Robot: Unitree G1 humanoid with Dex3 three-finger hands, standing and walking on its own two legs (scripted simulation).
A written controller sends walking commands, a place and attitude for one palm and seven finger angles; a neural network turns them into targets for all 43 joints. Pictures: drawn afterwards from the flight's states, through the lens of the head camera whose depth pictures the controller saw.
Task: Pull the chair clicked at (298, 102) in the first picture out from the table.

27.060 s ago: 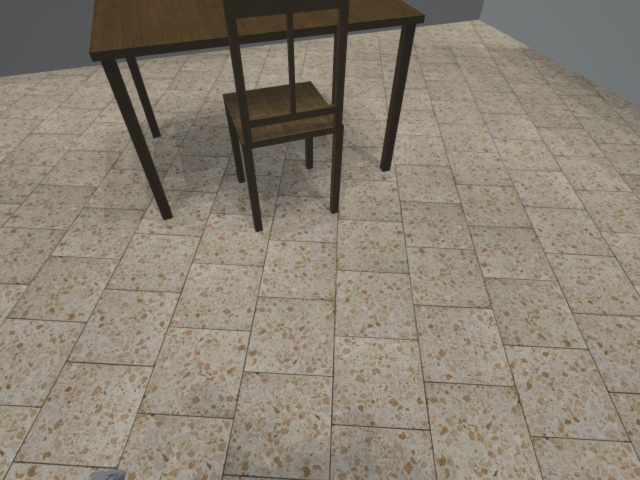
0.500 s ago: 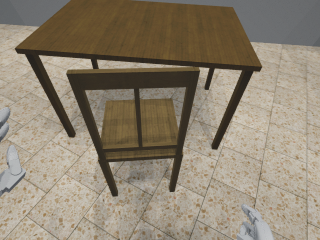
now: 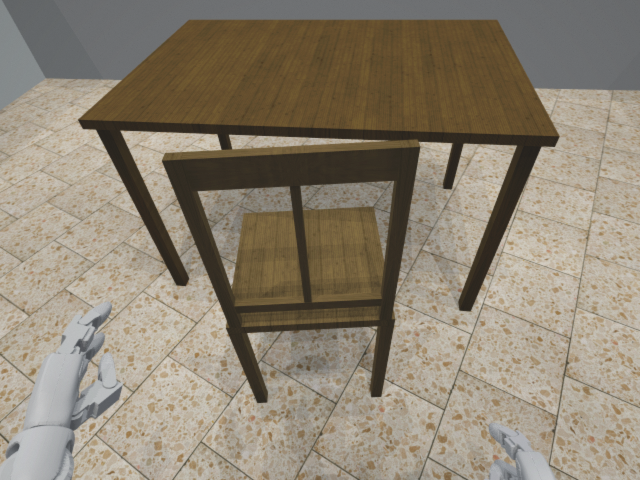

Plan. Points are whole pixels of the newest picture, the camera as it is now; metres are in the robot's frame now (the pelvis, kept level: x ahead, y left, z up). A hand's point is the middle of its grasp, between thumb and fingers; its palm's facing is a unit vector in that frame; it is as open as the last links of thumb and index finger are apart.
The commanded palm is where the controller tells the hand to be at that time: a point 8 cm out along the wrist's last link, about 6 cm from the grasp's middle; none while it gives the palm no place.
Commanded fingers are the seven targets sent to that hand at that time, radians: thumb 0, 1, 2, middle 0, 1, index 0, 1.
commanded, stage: let the arm hang, fingers relaxed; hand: left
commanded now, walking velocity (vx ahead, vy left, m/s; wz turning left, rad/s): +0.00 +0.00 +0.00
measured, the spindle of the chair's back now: (302, 250) +0.53 +0.08 -0.06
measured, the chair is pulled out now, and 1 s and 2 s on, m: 0.18 0.18 0.18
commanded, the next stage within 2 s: look to check the result in 1.00 s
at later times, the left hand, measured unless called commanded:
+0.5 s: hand out of the picture -0.06 +0.20 -0.16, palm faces -0.02 -0.98 -0.22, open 7.3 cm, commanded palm none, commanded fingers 0.00 0.90 0.90 -0.20 -0.30 -0.20 -0.30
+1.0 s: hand out of the picture +0.00 +0.18 -0.17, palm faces -0.02 -0.98 -0.18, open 7.4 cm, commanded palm none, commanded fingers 0.00 0.90 0.90 -0.20 -0.30 -0.20 -0.30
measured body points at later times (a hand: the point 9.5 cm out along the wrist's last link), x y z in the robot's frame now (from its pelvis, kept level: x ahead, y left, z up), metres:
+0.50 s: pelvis -0.01 +0.01 +0.01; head +0.02 +0.01 +0.46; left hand -0.05 +0.25 -0.14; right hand -0.05 -0.21 -0.15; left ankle +0.00 +0.08 -0.73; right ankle -0.02 -0.11 -0.73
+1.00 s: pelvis +0.00 +0.02 +0.01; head +0.01 +0.01 +0.46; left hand +0.00 +0.23 -0.15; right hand -0.03 -0.20 -0.15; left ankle +0.00 +0.08 -0.73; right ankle -0.02 -0.11 -0.73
